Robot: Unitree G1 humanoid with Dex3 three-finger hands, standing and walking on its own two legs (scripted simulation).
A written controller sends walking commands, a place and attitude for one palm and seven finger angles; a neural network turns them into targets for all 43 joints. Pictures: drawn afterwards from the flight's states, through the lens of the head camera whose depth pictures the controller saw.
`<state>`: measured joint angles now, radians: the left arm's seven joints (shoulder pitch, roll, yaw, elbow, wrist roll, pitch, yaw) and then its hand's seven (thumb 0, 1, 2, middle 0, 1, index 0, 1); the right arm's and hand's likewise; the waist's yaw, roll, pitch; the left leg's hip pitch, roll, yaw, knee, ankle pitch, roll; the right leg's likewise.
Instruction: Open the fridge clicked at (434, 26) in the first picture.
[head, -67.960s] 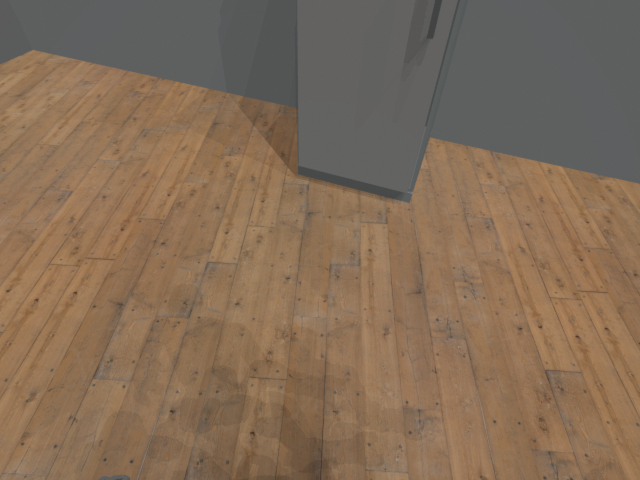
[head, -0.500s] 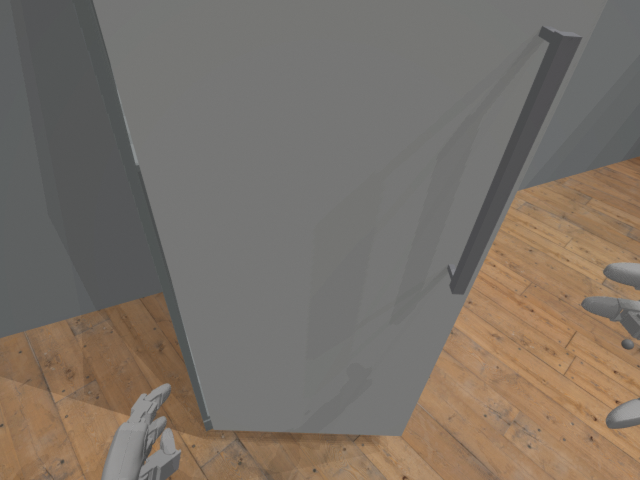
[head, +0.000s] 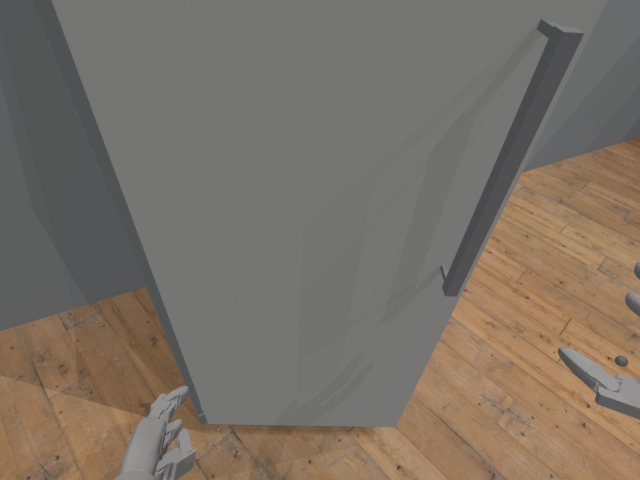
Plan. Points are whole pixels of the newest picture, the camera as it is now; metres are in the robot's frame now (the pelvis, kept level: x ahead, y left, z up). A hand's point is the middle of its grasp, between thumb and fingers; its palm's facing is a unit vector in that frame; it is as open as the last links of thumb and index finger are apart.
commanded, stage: draw the hand back to the body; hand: right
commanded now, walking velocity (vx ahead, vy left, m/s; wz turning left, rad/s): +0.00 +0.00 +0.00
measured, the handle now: (488, 187) +0.42 -0.22 +0.20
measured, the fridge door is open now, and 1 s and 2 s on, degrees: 27 27 27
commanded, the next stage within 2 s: step back with the hand held close in 0.64 s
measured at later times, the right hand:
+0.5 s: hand (606, 368) +0.19 -0.26 +0.16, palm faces +0.45 +0.81 -0.37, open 7.5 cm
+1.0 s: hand (602, 363) +0.19 -0.26 +0.16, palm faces +0.38 +0.81 -0.44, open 7.4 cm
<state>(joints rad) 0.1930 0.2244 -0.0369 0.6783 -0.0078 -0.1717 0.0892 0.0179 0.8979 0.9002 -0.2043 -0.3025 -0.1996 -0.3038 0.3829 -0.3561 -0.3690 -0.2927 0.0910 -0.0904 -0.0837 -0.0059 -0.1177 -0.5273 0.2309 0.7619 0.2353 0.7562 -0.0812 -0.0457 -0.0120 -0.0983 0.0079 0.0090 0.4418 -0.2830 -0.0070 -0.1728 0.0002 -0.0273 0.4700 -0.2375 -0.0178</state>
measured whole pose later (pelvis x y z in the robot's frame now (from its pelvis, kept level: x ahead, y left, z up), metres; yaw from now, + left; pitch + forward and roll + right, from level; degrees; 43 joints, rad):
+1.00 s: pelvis -0.02 +0.00 +0.00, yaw +2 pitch -1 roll +1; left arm 0.17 0.24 0.00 0.60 0.00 -0.03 0.08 0.02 0.90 0.90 -0.20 -0.30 -0.20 -0.30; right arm 0.48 -0.36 -0.37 -0.36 0.06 -0.17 -0.09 0.01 -0.89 -0.90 0.21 0.31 0.21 0.30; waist -0.04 -0.07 -0.01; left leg -0.16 -0.02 -0.02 0.37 -0.21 -0.01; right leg -0.24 -0.03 -0.05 0.45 -0.20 -0.02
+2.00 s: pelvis -0.17 -0.05 -0.01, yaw +4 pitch +0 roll +3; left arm 0.21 0.18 -0.03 0.68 0.03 -0.08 0.07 0.02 0.90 0.90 -0.20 -0.30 -0.20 -0.30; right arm 0.47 -0.39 -0.38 -0.48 0.03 -0.28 -0.13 0.01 -0.89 -0.90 0.21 0.31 0.21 0.30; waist -0.03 0.04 -0.04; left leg -0.25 -0.04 -0.06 0.51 -0.27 -0.03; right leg -0.46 0.01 0.01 0.72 -0.29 0.02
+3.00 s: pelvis -0.30 -0.10 -0.03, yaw +1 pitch +1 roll +0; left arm 0.24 0.29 0.03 0.72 0.05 -0.04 0.01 0.01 0.90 0.90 -0.20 -0.30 -0.20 -0.30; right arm 0.31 -0.31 -0.24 0.01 -0.03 -0.06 -0.05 0.00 -0.90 -0.90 0.20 0.30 0.20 0.30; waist 0.02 -0.02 -0.06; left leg -0.40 0.03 0.03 0.85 -0.51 0.00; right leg -0.45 -0.01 0.03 0.74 -0.30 0.01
